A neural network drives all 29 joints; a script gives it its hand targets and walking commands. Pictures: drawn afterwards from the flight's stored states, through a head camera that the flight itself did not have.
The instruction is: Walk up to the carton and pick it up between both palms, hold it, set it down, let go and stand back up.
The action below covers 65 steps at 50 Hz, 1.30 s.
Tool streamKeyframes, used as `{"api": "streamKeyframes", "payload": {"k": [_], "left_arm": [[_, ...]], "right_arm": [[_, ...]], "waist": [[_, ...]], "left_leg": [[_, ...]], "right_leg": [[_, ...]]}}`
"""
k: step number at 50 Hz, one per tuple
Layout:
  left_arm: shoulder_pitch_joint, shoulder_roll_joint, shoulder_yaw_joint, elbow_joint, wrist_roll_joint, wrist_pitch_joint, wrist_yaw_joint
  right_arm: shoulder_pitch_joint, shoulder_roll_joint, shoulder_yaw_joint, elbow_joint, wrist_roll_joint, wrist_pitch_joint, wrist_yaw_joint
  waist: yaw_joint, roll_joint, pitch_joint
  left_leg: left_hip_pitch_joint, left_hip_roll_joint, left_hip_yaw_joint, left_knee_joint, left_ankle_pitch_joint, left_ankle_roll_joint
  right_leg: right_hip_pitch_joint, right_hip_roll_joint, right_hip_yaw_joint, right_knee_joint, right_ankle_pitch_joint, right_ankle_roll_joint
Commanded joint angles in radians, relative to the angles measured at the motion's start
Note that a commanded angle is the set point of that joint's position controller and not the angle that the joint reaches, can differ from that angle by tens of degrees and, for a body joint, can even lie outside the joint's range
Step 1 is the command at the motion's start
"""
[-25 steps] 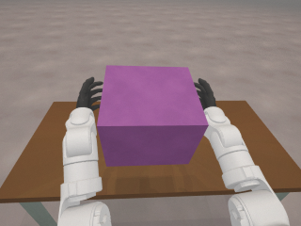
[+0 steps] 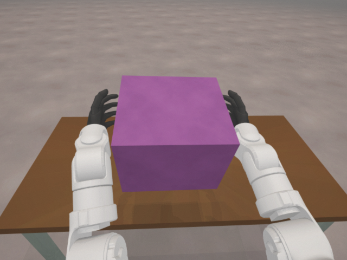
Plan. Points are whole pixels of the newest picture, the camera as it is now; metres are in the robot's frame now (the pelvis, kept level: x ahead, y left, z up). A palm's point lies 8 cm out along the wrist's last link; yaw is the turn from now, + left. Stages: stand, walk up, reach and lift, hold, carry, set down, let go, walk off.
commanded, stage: hold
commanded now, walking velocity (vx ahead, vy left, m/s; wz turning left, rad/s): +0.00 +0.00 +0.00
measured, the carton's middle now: (170, 133) +0.36 +0.01 +0.16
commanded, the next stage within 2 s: none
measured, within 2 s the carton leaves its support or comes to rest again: neither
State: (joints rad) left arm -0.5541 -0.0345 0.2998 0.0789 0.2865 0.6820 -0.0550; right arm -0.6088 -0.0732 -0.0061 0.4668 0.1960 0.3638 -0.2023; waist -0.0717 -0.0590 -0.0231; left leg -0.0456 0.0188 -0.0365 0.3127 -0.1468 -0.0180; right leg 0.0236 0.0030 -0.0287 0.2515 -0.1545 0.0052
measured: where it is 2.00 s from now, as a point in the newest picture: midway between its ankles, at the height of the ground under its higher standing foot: outside the picture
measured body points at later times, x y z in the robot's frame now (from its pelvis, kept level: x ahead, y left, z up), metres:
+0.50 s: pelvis +0.00 +0.00 +0.00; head -0.06 +0.03 +0.45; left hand +0.37 +0.17 +0.20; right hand +0.37 -0.15 +0.19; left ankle +0.02 +0.13 -0.75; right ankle +0.00 -0.12 -0.75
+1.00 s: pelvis +0.01 +0.00 +0.00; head -0.04 +0.02 +0.45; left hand +0.37 +0.16 +0.19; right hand +0.37 -0.16 +0.18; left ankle +0.02 +0.13 -0.75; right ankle +0.00 -0.12 -0.75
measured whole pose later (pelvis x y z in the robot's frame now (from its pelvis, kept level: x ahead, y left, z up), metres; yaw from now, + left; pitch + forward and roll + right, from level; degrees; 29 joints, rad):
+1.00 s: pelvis +0.01 +0.00 +0.00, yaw +0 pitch -7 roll -1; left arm -0.53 -0.04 0.30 0.06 0.29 0.68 -0.05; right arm -0.61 -0.10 0.03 0.46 0.22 0.37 -0.21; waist -0.08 -0.05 0.00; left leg -0.03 0.02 -0.04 0.32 -0.16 -0.02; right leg 0.04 0.01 -0.03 0.25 -0.16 0.00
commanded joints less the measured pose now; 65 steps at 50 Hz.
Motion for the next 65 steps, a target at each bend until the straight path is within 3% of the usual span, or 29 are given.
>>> {"api": "streamKeyframes", "payload": {"k": [1, 10, 14, 20, 29, 30, 31, 32, 36, 38, 42, 49, 61, 62, 63, 65], "left_arm": [[-0.533, -0.513, -0.513, -0.087, -0.141, -0.044, -0.137], [-0.538, -0.510, -0.502, -0.069, -0.133, -0.037, -0.141], [-0.529, -0.522, -0.531, -0.095, -0.146, -0.041, -0.131], [-0.554, -0.515, -0.506, -0.046, -0.134, -0.037, -0.131], [-0.530, -0.508, -0.506, -0.078, -0.137, -0.042, -0.136], [-0.589, -0.488, -0.471, 0.003, -0.097, -0.032, -0.133], [-0.594, -0.504, -0.454, 0.011, -0.085, -0.023, -0.136], [-0.583, -0.504, -0.455, 0.001, -0.088, -0.022, -0.137], [-0.584, -0.539, -0.520, -0.052, -0.146, -0.052, -0.125], [-0.565, -0.533, -0.517, -0.058, -0.150, -0.063, -0.122], [-0.524, -0.505, -0.480, -0.059, -0.124, -0.052, -0.134], [-0.531, -0.507, -0.523, -0.113, -0.139, -0.047, -0.135], [-0.552, -0.517, -0.523, -0.087, -0.140, -0.037, -0.123], [-0.499, -0.530, -0.554, -0.154, -0.174, -0.047, -0.129], [-0.502, -0.502, -0.540, -0.128, -0.166, -0.050, -0.135], [-0.504, -0.489, -0.522, -0.125, -0.155, -0.052, -0.142]], "right_arm": [[-0.732, 0.583, 0.374, -0.340, 0.095, -0.083, 0.100], [-0.739, 0.578, 0.357, -0.331, 0.084, -0.080, 0.105], [-0.735, 0.575, 0.373, -0.354, 0.097, -0.084, 0.103], [-0.750, 0.569, 0.328, -0.304, 0.063, -0.081, 0.119], [-0.727, 0.580, 0.368, -0.322, 0.091, -0.080, 0.102], [-0.755, 0.522, 0.300, -0.201, 0.069, -0.061, 0.116], [-0.764, 0.550, 0.291, -0.196, 0.051, -0.069, 0.129], [-0.766, 0.548, 0.284, -0.211, 0.047, -0.077, 0.135], [-0.820, 0.586, 0.349, -0.325, 0.080, -0.108, 0.121], [-0.794, 0.590, 0.381, -0.332, 0.095, -0.103, 0.106], [-0.731, 0.575, 0.384, -0.300, 0.094, -0.086, 0.097], [-0.725, 0.575, 0.396, -0.355, 0.111, -0.076, 0.092], [-0.744, 0.553, 0.350, -0.320, 0.085, -0.074, 0.113], [-0.709, 0.610, 0.406, -0.433, 0.105, -0.089, 0.101], [-0.709, 0.592, 0.417, -0.411, 0.111, -0.077, 0.087], [-0.704, 0.587, 0.423, -0.396, 0.115, -0.066, 0.079]], "waist": [[-0.011, 0.068, -0.334], [-0.005, 0.066, -0.285], [-0.014, 0.079, -0.320], [-0.007, 0.077, -0.276], [-0.013, 0.061, -0.323], [-0.008, 0.116, -0.183], [-0.006, 0.079, -0.172], [0.000, 0.084, -0.194], [-0.007, 0.073, -0.385], [-0.007, 0.056, -0.396], [0.000, 0.038, -0.320], [-0.010, 0.066, -0.313], [-0.010, 0.076, -0.305], [-0.023, 0.032, -0.423], [-0.027, 0.033, -0.400], [-0.019, 0.038, -0.387]], "left_leg": [[0.150, -0.066, 0.061, 0.007, 0.261, -0.018], [0.119, -0.064, 0.065, -0.013, 0.206, -0.014], [0.153, -0.062, 0.058, 0.008, 0.266, -0.025], [0.102, -0.057, 0.064, -0.034, 0.134, -0.009], [0.151, -0.066, 0.060, 0.005, 0.261, -0.017], [0.096, -0.060, 0.061, -0.038, 0.114, -0.020], [0.071, -0.053, 0.072, -0.062, 0.044, -0.005], [0.067, -0.047, 0.071, -0.071, 0.021, 0.005], [0.167, -0.064, 0.063, 0.020, 0.252, -0.012], [0.178, -0.074, 0.059, 0.034, 0.293, -0.014], [0.146, -0.074, 0.062, 0.007, 0.263, -0.009], [0.150, -0.074, 0.056, 0.020, 0.300, -0.025], [0.150, -0.057, 0.058, -0.005, 0.205, -0.021], [0.183, -0.065, 0.056, 0.027, 0.322, -0.014], [0.176, -0.073, 0.054, 0.035, 0.346, -0.015], [0.162, -0.077, 0.054, 0.028, 0.320, -0.016]], "right_leg": [[0.043, 0.062, -0.048, -0.010, 0.207, 0.037], [0.029, 0.058, -0.048, -0.018, 0.152, 0.032], [0.029, 0.065, -0.050, -0.014, 0.190, 0.030], [-0.008, 0.056, -0.049, -0.026, 0.066, 0.025], [0.046, 0.062, -0.047, -0.011, 0.210, 0.036], [-0.039, 0.050, -0.048, -0.029, 0.043, 0.025], [-0.046, 0.052, -0.054, -0.032, -0.012, 0.022], [-0.036, 0.049, -0.049, -0.034, -0.020, 0.016], [0.037, 0.063, -0.047, -0.005, 0.212, 0.029], [0.054, 0.065, -0.044, 0.006, 0.288, 0.043], [0.070, 0.059, -0.039, 0.000, 0.269, 0.047], [0.063, 0.061, -0.041, 0.002, 0.292, 0.042], [0.001, 0.063, -0.048, -0.017, 0.149, 0.026], [0.081, 0.067, -0.044, 0.002, 0.300, 0.040], [0.105, 0.065, -0.040, 0.008, 0.366, 0.049], [0.111, 0.061, -0.040, 0.014, 0.372, 0.057]]}}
